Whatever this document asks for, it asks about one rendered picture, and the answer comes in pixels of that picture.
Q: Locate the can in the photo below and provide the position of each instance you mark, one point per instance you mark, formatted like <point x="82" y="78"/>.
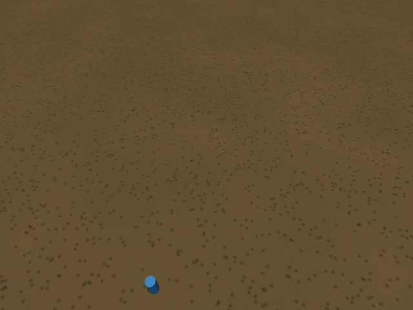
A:
<point x="152" y="284"/>

